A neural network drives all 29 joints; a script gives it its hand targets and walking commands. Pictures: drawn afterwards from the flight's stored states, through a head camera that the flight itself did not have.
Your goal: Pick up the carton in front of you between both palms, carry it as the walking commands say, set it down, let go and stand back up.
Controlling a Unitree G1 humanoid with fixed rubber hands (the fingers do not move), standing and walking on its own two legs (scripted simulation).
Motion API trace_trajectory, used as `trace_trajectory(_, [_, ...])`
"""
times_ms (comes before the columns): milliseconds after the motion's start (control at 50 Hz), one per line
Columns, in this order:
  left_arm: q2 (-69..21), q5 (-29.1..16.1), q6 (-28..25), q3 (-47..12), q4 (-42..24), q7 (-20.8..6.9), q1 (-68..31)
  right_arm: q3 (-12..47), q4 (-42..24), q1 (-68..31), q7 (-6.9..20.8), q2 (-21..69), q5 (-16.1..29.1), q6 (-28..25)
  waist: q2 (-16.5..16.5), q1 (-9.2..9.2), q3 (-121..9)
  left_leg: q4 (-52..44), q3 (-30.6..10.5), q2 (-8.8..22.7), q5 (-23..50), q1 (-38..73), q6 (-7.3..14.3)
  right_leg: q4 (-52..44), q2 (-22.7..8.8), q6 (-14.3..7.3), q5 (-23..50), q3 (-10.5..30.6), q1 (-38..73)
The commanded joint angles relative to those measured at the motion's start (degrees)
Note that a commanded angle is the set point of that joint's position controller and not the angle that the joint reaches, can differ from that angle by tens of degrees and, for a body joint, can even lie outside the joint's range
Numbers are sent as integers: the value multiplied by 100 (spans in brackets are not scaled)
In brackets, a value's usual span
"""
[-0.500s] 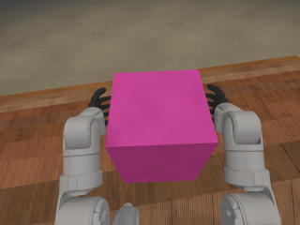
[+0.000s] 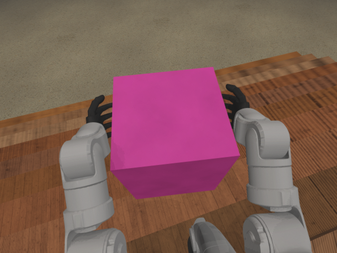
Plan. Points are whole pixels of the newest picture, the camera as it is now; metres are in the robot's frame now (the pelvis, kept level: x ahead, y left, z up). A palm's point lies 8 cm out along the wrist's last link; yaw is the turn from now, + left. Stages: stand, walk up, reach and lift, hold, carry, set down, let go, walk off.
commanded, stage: carry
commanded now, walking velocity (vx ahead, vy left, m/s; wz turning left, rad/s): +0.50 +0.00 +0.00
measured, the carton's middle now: (170, 140) +0.37 -0.03 +0.05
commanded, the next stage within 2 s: none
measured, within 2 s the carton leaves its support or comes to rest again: neither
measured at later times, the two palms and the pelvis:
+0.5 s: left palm (123, 91) +0.72 +0.11 -0.12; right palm (195, 83) +0.73 -0.19 -0.13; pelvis +0.37 -0.06 -0.21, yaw -2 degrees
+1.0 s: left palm (140, 68) +1.12 +0.03 -0.33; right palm (189, 61) +1.13 -0.27 -0.32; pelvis +0.78 -0.11 -0.44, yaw -2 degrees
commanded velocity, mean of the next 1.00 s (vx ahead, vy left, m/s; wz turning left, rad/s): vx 0.50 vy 0.00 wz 0.00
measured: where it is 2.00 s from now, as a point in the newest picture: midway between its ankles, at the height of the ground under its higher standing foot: (162, 124)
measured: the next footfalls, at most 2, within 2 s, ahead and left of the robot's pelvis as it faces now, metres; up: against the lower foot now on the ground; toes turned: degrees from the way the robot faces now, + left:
right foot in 0.14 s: +0.26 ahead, -0.07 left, -0.15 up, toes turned +0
left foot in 0.56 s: +0.55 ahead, -0.01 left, -0.31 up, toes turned -5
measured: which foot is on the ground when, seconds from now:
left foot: down 0.00-0.14, up 0.16-0.54, down 0.56-0.96, up 0.98-1.00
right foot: up 0.00-0.12, down 0.14-0.56, up 0.58-0.92, down 0.94-1.00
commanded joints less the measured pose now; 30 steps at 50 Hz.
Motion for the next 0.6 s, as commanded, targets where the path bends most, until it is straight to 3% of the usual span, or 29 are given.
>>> trace_trajectory(0, [-5052, -1943, 5, -4136, 467, -1185, -3508, 4106, -209, -3451, 1628, 5738, 2557, 134, 39, -235, -2192, 320, -806, 385, 3007, 1622, 497, -2351, 261, 123, 2545, -475, 622])
trace_trajectory(20, [-4961, -1899, 36, -4026, 567, -1197, -3512, 4060, -45, -3507, 1655, 5724, 2561, 137, 411, -69, -2051, 241, -488, 473, 2217, 421, 391, -2507, 309, 104, 3401, -659, 2058])
trace_trajectory(40, [-4896, -1861, 65, -3945, 653, -1209, -3571, 3974, 140, -3583, 1680, 5706, 2570, 142, 769, 285, -1999, 409, -442, 642, 2101, -54, 315, -2299, 230, 67, 3453, -706, 2826])
trace_trajectory(60, [-4809, -1859, 97, -3879, 764, -1222, -3574, 3900, 281, -3698, 1703, 5688, 2564, 159, 921, 868, -2312, 1092, -340, 792, 2881, -230, 165, -1740, 160, -90, 3499, -676, 3702])
trace_trajectory(80, [-4749, -1911, 126, -3796, 855, -1246, -3722, 3782, 423, -3742, 1704, 5654, 2546, 191, 584, 1634, -2799, 2352, 21, 779, 4397, -489, -46, -1306, 438, -134, 3059, -1120, 4909])
trace_trajectory(100, [-4746, -1998, 147, -3721, 957, -1297, -3827, 3702, 478, -3899, 1675, 5647, 2483, 235, -56, 2444, -2795, 4326, 282, 638, 4837, -969, -323, -1881, 131, -453, 2345, -749, 5700])
trace_trajectory(120, [-4747, -2139, 189, -3570, 1154, -1372, -3914, 3516, 502, -4193, 1619, 5567, 2288, 297, -861, 2502, -1822, 6401, 257, -228, 869, -1649, -456, -2566, -350, -737, 2025, -113, 5116])
trace_trajectory(140, [-4738, -2299, 236, -3534, 1515, -1420, -4131, 3287, 856, -4131, 1509, 5305, 2060, 440, -1363, 1459, -1632, 6413, -749, -472, -461, -2959, -339, -1252, -869, -520, 4154, 941, 5537])
trace_trajectory(160, [-4861, -2585, 254, -3613, 1776, -1455, -4318, 2949, 982, -3871, 1392, 4926, 1784, 559, -1330, 1110, -1805, 5309, -823, -51, -21, -2794, -360, -1841, -1203, -598, 3076, 2173, 4856])
trace_trajectory(180, [-5125, -2826, 274, -3722, 1531, -1477, -4714, 2755, 931, -3851, 1262, 4770, 1572, 582, -585, 794, -1567, 4370, -847, 201, 443, -2779, -393, -1982, -1186, -520, 2166, 2110, 4292])
trace_trajectory(200, [-5409, -3114, 271, -3785, 1512, -1525, -5129, 2510, 906, -3876, 1172, 4758, 1444, 580, -319, 763, -2230, 4135, -1069, 301, 809, -2775, -412, -1979, -1556, -834, 779, 3037, 4174])
trace_trajectory(220, [-5781, -3348, 190, -3859, 1333, -1556, -5460, 2529, 647, -4056, 1158, 4856, 1438, 537, -240, 767, -2086, 3302, -1045, 444, 1247, -2641, -502, -1915, -1668, -1136, 725, 3366, 3254])
trace_trajectory(240, [-6094, -3497, 148, -3927, 1209, -1580, -5734, 2570, 492, -4391, 1151, 5050, 1494, 479, -62, 855, -2229, 2857, -1039, 367, 1177, -2507, -511, -1956, -1583, -1229, 632, 3500, 3224])
trace_trajectory(280, [-6420, -3646, 74, -4001, 1039, -1556, -5838, 2614, 376, -4421, 1160, 5453, 1588, 342, 16, 957, -2484, 2453, -858, 356, 1338, -2487, -490, -1879, -1433, -1212, 873, 3220, 3312])
trace_trajectory(300, [-6590, -3629, 7, -4023, 1026, -1543, -5755, 2684, 328, -4326, 1160, 5590, 1604, 265, -198, 977, -2719, 3027, -784, 450, 2332, -2622, -329, -1380, -1422, -1086, 1621, 2903, 3586])
trace_trajectory(320, [-6734, -3613, -60, -4060, 935, -1530, -5545, 2803, 238, -4233, 1166, 5713, 1644, 192, 135, 1062, -2705, 2180, -654, 410, 3248, -2917, -194, -866, -766, -752, 1508, 2113, 3757])
trace_trajectory(340, [-6773, -3584, -119, -4069, 876, -1510, -5401, 2903, 150, -4157, 1161, 5839, 1641, 136, 118, 1244, -2834, 1484, -552, 297, 4040, -3219, -99, -280, -338, -524, 1150, 1816, 4240])
trace_trajectory(360, [-6757, -3522, -171, -4069, 831, -1490, -5147, 2994, 139, -3961, 1144, 5917, 1648, 81, -124, 1352, -2935, 1401, -336, 138, 4110, -3498, -76, -95, -187, -467, 1481, 1732, 4708])
trace_trajectory(380, [-6724, -3465, -241, -4095, 759, -1475, -4963, 3103, 72, -3706, 1126, 5916, 1626, 12, 47, 1414, -2909, 707, -120, 52, 4735, -3257, -189, 39, -40, -489, 1019, 1522, 4541])
trace_trajectory(420, [-6692, -3344, -365, -4218, 684, -1455, -4579, 3354, -45, -3447, 1106, 5893, 1609, -103, -69, 1557, -2747, -563, 159, -137, 5140, -2578, -237, 252, 180, -520, 1098, 1218, 4319])
trace_trajectory(440, [-6643, -3270, -429, -4277, 637, -1446, -4343, 3490, -183, -3410, 1107, 5873, 1620, -153, -161, 1529, -2689, -1107, 372, -315, 5343, -1772, -256, 365, 359, -441, 1158, 799, 3864])
trace_trajectory(460, [-6567, -3229, -487, -4360, 565, -1441, -4114, 3620, -382, -3405, 1111, 5839, 1665, -196, -357, 1496, -2662, -1393, 373, -302, 5786, -1142, -198, 665, 361, -429, 883, 637, 3531])
trace_trajectory(480, [-6443, -3194, -533, -4438, 458, -1443, -3974, 3719, -485, -3380, 1112, 5752, 1705, -225, -471, 1384, -2806, -1420, 599, -479, 6442, -289, -164, 1096, 399, -341, 930, 285, 3169])
trace_trajectory(500, [-6332, -3123, -565, -4512, 491, -1447, -3830, 3805, -561, -3274, 1115, 5701, 1719, -253, -798, 670, -3334, -887, 470, -392, 6553, 927, 37, 2010, 69, -165, 2002, 104, 2832])
trace_trajectory(520, [-6223, -3086, -600, -4594, 501, -1464, -3741, 3871, -610, -3095, 1142, 5563, 1746, -277, -396, -316, -3384, -1288, 325, -133, 6079, 1795, 327, 3587, -88, 99, 2778, -299, 2255])
trace_trajectory(540, [-6170, -3005, -587, -4641, 502, -1473, -3751, 3869, -470, -2881, 1184, 5422, 1694, -296, 1056, -895, -2731, -2164, -318, 380, 5927, 2343, 700, 5707, 550, 364, -702, -686, 1022])
trace_trajectory(560, [-5945, -2849, -512, -4500, 651, -1457, -3637, 3871, -125, -2697, 1222, 5318, 1739, -289, 2006, -202, -2853, -540, -1807, 1371, 8563, 3916, 1195, 6041, 938, 294, -4207, -127, -984])
trace_trajectory(580, [-5586, -2498, -482, -4200, 949, -1389, -3102, 4103, 82, -2530, 1299, 5509, 1957, -240, 973, 4, -3264, -398, -2877, 1968, 7901, 4327, 1621, 5802, 647, 157, -4042, 538, -1588])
